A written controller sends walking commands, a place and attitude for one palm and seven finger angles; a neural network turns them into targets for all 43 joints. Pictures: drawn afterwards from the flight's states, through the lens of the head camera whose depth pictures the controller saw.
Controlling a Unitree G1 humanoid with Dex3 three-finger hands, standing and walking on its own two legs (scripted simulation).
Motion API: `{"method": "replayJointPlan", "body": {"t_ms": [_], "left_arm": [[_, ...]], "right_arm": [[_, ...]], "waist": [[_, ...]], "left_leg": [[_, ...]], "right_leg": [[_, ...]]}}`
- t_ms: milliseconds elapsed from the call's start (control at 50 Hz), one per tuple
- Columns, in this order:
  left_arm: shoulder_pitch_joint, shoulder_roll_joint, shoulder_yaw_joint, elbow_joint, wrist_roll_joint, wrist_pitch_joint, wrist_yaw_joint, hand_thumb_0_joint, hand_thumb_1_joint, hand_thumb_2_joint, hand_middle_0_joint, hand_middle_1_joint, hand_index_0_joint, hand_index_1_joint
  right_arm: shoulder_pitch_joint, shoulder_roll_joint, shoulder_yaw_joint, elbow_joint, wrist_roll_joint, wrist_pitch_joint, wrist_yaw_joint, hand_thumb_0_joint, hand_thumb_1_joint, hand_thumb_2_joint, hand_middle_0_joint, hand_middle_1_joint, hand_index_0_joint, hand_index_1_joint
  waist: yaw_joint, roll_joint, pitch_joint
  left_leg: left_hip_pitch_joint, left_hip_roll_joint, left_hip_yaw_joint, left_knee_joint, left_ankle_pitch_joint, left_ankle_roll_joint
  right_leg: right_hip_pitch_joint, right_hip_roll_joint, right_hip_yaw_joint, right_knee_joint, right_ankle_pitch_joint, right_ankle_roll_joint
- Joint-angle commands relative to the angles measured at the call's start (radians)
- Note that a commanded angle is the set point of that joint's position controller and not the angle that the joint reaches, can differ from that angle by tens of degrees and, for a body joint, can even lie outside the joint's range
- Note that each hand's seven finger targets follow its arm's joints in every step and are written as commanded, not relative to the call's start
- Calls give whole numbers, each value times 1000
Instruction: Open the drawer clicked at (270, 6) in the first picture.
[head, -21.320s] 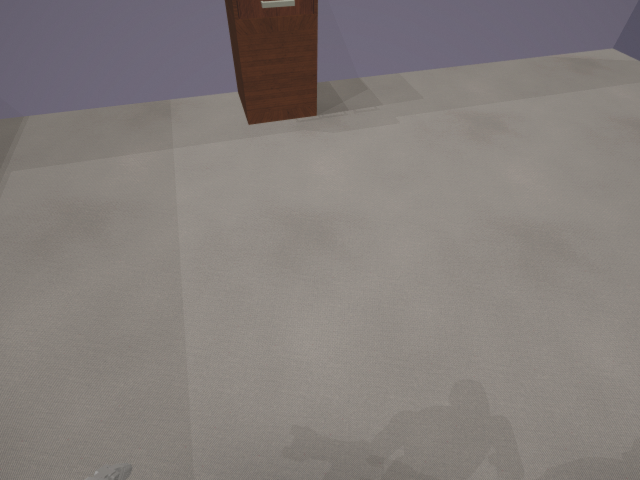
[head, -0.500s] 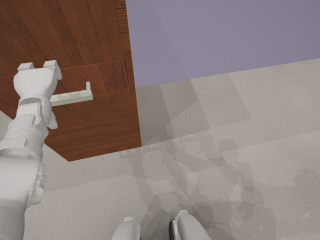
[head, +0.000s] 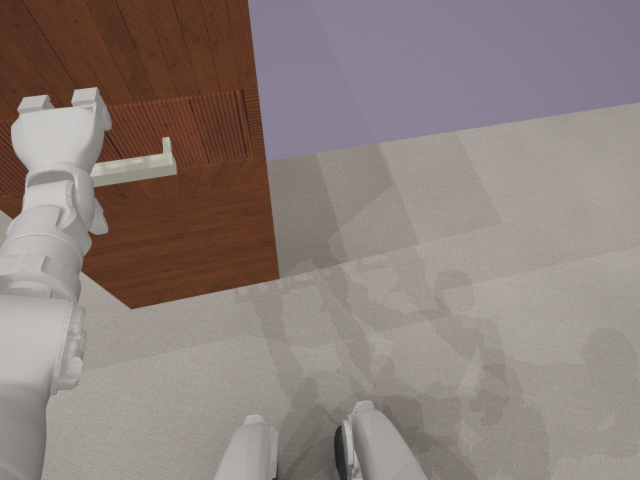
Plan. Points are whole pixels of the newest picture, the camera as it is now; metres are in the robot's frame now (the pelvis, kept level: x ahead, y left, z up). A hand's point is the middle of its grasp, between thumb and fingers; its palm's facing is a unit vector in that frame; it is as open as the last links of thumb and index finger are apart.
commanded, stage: lower the fingers behind the handle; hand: left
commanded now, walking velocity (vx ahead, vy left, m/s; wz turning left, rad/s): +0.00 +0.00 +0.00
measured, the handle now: (114, 161) +0.56 +0.27 -0.02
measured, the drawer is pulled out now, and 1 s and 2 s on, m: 0.00 0.00 0.00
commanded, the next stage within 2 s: close the thumb around the handle in 0.98 s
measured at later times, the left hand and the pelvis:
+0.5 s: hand (86, 173) +0.51 +0.28 +0.02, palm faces -0.04 +0.07 -1.00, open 13.9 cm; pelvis -0.04 -0.01 -0.04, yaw +0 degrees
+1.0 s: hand (116, 192) +0.51 +0.26 -0.03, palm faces +0.00 +0.01 -1.00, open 13.5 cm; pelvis -0.02 +0.00 -0.04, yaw +0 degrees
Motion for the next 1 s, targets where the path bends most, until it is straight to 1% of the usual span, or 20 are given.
{"method": "replayJointPlan", "body": {"t_ms": [0,80,120,180,300,420,460,520,560,600,620,640,660,700,720,780,820,860,880,980], "left_arm": [[-341,226,14,-41,15,34,-62,0,-500,300,-300,-1200,-300,-1200],[-352,189,-18,-26,20,38,-78,0,-500,300,-300,-1200,-300,-1200],[-346,216,-3,-25,20,44,-84,0,-500,300,-300,-1200,-300,-1200],[-364,185,-39,-17,14,51,-101,0,-500,300,-300,-1200,-300,-1200],[-367,270,-14,-4,8,51,-142,0,-500,300,-300,-1200,-300,-1200],[-364,261,-33,-20,4,30,-174,0,-500,300,-300,-1200,-300,-1200],[-366,279,-21,-23,1,24,-181,0,-500,300,-300,-1200,-300,-1200],[-376,274,-22,-45,-3,-12,-195,0,-500,300,-300,-1200,-300,-1200],[-427,346,43,-140,-12,-80,-194,0,-500,300,-300,-1200,-300,-1200],[-535,484,135,-333,7,-168,-165,0,-500,300,-300,-1200,-300,-1200],[-547,521,168,-409,17,-199,-140,0,-500,300,-300,-1200,-300,-1200],[-525,522,184,-419,24,-203,-102,0,-500,300,-300,-1200,-300,-1200],[-480,492,176,-376,33,-182,-73,0,-500,300,-300,-1200,-300,-1200],[-392,404,160,-263,16,-130,-25,0,-500,300,-300,-1200,-300,-1200],[-408,407,161,-254,7,-108,-2,0,-500,300,-300,-1200,-300,-1200],[-493,428,165,-291,3,-46,51,0,-500,300,-300,-1200,-300,-1200],[-492,397,142,-233,-1,15,63,0,-500,300,-300,-1200,-300,-1200],[-493,411,151,-211,-11,57,64,0,-500,300,-300,-1200,-300,-1200],[-492,407,136,-193,-9,75,58,0,-500,300,-300,-1200,-300,-1200],[-472,395,110,-135,-1,99,13,0,-500,300,-300,-1200,-300,-1200]], "right_arm": [[160,-181,-52,-46,5,-20,-16,0,-900,-900,200,300,200,300],[167,-181,-51,-50,7,-28,-20,0,-900,-900,200,300,200,300],[163,-185,-47,-52,9,-31,-21,0,-900,-900,200,300,200,300],[163,-183,-43,-61,13,-39,-26,0,-900,-900,200,300,200,300],[153,-194,-27,-69,23,-56,-42,0,-900,-900,200,300,200,300],[153,-193,-24,-80,29,-70,-51,0,-900,-900,200,300,200,300],[149,-195,-23,-80,31,-74,-55,0,-900,-900,200,300,200,300],[159,-190,-21,-82,27,-84,-58,0,-900,-900,200,300,200,300],[160,-187,-22,-80,18,-91,-59,0,-900,-900,200,300,200,300],[172,-181,-27,-81,7,-98,-64,0,-900,-900,200,300,200,300],[173,-178,-34,-79,2,-102,-61,0,-900,-900,200,300,200,300],[176,-176,-39,-66,-3,-102,-55,0,-900,-900,200,300,200,300],[183,-175,-44,-53,-4,-97,-44,0,-900,-900,200,300,200,300],[182,-176,-45,-43,-4,-89,-35,0,-900,-900,200,300,200,300],[184,-177,-44,-39,-3,-85,-32,0,-900,-900,200,300,200,300],[199,-187,-49,-18,-7,-71,-18,0,-900,-900,200,300,200,300],[200,-187,-48,-2,-5,-54,-14,0,-900,-900,200,300,200,300],[194,-188,-37,1,-6,-41,-14,0,-900,-900,200,300,200,300],[191,-188,-35,0,-5,-36,-14,0,-900,-900,200,300,200,300],[166,-184,-19,-5,-4,-15,-23,0,-900,-900,200,300,200,300]], "waist": [[-93,-11,-276],[-103,10,-274],[-97,20,-283],[-114,2,-274],[-112,-6,-272],[-116,2,-276],[-121,-28,-275],[-118,20,-288],[-110,18,-339],[-81,107,-510],[-56,193,-608],[-46,230,-641],[-43,229,-639],[-60,98,-496],[-66,63,-474],[-64,171,-608],[-84,127,-567],[-83,84,-557],[-87,95,-545],[-92,62,-433]], "left_leg": [[60,9,73,-127,-65,61],[47,9,62,-116,-101,57],[34,11,63,-104,-108,57],[-7,10,68,-88,-143,59],[-83,7,73,-50,-189,61],[-118,6,70,-20,-209,62],[-132,6,69,-9,-215,64],[-151,12,62,15,-224,61],[-189,20,60,54,-222,66],[-176,18,59,79,-191,68],[-121,16,50,80,-169,62],[-73,16,41,75,-132,57],[-50,16,34,68,-107,53],[-105,22,35,59,-125,57],[-129,18,46,53,-141,59],[-24,14,41,31,-70,50],[15,19,34,9,-56,51],[17,18,39,-4,-23,54],[19,17,47,-11,-17,55],[9,16,57,-38,-11,60]], "right_leg": [[220,1,5,-158,-96,-9],[163,-1,-5,-133,-124,-12],[155,0,-4,-121,-131,-13],[145,-1,1,-118,-167,-10],[124,-2,12,-96,-243,-10],[78,-2,13,-69,-274,-11],[70,-2,17,-66,-294,-10],[34,-5,13,-29,-281,-13],[36,-3,22,8,-276,-13],[99,-3,47,43,-248,-13],[102,0,47,63,-218,-18],[90,4,35,72,-180,-22],[81,8,19,79,-160,-23],[56,9,7,49,-175,-12],[79,7,13,29,-192,-6],[112,7,-1,36,-122,-10],[109,8,-12,14,-104,-4],[167,6,-10,-6,-73,1],[181,5,-8,-18,-63,2],[209,3,-3,-54,-48,3]]}}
